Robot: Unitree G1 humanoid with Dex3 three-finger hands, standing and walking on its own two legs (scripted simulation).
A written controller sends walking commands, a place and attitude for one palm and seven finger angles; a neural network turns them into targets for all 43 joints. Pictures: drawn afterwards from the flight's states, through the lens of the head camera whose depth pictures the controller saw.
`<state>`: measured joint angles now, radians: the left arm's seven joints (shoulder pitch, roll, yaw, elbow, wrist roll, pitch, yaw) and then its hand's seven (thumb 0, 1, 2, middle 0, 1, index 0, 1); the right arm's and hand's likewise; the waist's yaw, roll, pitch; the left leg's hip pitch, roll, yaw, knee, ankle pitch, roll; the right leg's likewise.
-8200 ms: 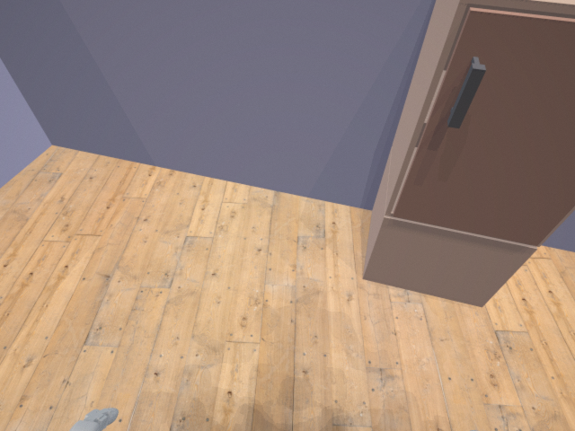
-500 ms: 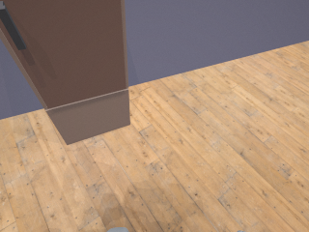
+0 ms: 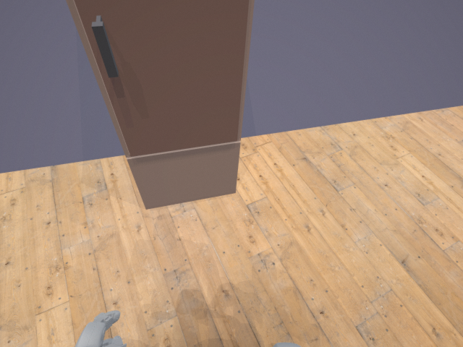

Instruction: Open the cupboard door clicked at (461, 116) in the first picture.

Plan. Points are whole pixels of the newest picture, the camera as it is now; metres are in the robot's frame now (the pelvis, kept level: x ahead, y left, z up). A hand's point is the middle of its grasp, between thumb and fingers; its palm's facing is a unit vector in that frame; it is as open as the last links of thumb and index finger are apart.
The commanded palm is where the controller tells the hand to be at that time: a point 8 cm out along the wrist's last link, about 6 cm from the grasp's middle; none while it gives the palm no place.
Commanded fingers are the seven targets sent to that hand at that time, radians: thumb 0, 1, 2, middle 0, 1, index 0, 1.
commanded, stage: turn to face it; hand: left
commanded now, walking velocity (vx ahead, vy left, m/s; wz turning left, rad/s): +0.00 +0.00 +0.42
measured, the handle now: (106, 46) +0.78 +0.34 +0.09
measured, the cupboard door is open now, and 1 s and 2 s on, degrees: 0 0 0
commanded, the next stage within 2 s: take the last steps up to it in 0.28 s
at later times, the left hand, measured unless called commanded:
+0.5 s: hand out of the picture -0.04 +0.15 -0.17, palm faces +0.26 -0.94 -0.24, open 7.4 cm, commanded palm none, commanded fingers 0.00 0.90 0.90 -0.20 -0.30 -0.20 -0.30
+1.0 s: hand out of the picture +0.10 +0.21 -0.18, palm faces +0.20 -0.97 -0.17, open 7.4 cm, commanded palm none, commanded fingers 0.00 0.90 0.90 -0.20 -0.30 -0.20 -0.30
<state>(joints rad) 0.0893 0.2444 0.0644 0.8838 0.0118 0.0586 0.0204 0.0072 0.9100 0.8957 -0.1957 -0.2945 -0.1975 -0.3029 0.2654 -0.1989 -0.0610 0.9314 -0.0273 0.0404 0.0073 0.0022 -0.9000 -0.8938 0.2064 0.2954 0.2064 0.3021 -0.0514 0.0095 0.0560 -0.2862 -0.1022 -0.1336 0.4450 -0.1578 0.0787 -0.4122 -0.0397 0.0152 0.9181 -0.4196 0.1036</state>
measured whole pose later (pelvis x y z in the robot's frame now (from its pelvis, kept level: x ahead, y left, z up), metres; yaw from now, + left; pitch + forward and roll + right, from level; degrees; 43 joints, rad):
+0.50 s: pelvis -0.02 -0.03 +0.00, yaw +13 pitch +0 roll +1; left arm 0.30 0.17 0.03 0.97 0.03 -0.01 0.02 0.01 0.91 0.90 -0.20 -0.30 -0.20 -0.30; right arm 0.20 -0.25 -0.08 0.99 -0.02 0.07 0.02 0.00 -0.91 -0.89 0.20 0.29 0.20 0.30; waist 0.02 0.01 0.05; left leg -0.37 0.03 -0.02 0.88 -0.43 -0.06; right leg -0.17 -0.09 -0.13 0.49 -0.31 0.01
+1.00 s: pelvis +0.08 +0.01 -0.01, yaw +11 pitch -2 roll +0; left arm 0.18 0.21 0.05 1.05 0.02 0.02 -0.03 0.01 0.91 0.90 -0.19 -0.29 -0.19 -0.30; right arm 0.42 -0.15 -0.04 1.11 -0.03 -0.04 -0.03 0.00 -0.92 -0.89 0.20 0.29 0.20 0.30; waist -0.02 -0.03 0.07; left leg 0.09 0.02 0.09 0.31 -0.37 0.00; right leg -0.54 -0.10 -0.09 0.82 -0.21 0.03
